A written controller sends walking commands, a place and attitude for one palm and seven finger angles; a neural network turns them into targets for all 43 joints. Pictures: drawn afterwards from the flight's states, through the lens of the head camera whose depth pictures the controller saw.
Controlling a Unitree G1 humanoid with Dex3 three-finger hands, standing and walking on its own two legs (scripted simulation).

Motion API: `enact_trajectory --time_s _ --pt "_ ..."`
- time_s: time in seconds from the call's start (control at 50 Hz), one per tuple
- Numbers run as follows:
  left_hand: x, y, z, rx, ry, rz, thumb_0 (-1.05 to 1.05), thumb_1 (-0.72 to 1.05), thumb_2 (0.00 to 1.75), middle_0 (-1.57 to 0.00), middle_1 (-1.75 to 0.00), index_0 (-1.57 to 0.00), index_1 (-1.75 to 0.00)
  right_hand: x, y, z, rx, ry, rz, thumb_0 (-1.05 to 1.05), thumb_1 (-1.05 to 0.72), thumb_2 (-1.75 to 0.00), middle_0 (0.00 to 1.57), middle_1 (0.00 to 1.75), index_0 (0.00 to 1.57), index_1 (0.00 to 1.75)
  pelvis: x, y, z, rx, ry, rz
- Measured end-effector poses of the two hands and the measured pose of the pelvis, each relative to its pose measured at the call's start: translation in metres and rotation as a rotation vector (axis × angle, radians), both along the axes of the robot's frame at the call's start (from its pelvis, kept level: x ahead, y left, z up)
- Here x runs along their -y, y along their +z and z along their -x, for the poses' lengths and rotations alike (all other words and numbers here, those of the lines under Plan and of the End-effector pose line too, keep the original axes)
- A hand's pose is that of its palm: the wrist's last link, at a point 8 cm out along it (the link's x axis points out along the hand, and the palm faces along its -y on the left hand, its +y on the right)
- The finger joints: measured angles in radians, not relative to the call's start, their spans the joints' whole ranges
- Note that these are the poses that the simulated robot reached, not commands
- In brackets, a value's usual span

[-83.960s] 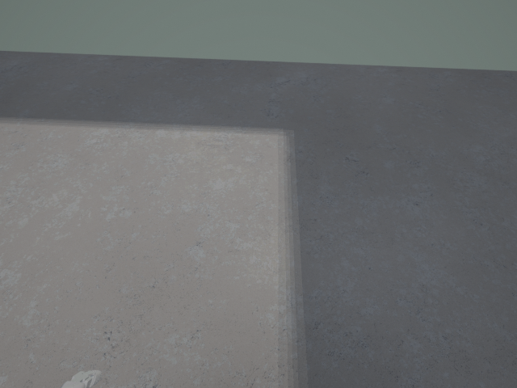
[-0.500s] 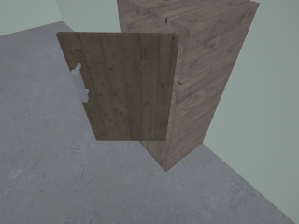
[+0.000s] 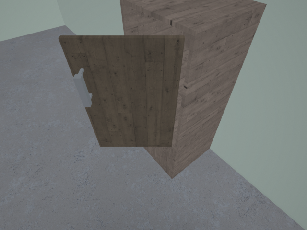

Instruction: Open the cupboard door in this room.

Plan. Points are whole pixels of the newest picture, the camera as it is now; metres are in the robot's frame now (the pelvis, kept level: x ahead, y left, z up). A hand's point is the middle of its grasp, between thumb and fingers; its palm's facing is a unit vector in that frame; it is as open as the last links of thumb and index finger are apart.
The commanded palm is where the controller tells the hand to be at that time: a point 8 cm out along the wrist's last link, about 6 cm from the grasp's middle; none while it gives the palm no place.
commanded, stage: come to a stop and stand still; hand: left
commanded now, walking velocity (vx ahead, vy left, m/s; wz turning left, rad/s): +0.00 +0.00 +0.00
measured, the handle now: (84, 87) +0.55 +0.28 +0.06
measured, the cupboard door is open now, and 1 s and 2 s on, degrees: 51 51 51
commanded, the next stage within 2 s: look again from close up in 0.54 s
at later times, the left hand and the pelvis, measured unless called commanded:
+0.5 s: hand out of the picture +0.01 +0.15 -0.17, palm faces +0.02 -0.98 -0.19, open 7.3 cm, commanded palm none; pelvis +0.01 -0.02 +0.00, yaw +0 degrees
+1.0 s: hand out of the picture +0.02 +0.15 -0.17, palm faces +0.03 -0.98 -0.19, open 7.3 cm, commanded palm none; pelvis +0.01 -0.03 +0.00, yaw +0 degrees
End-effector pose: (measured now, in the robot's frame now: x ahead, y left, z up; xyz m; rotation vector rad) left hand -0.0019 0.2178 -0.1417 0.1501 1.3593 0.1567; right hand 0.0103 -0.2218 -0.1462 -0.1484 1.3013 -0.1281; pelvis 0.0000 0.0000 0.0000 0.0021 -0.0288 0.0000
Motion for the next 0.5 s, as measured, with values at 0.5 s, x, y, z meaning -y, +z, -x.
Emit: enact_trajectory --time_s 0.5 --pt "0.014 0.000 -0.008 -0.032 0.003 0.008 0.00 0.92 0.89 -0.20 -0.30 -0.20 -0.30 0.007 0.002 0.016 -0.109 -0.020 -0.009 0.01 -0.91 -0.90 0.20 0.30 0.20 0.30 0.015 0.003 -0.009 -0.009 -0.001 -0.004"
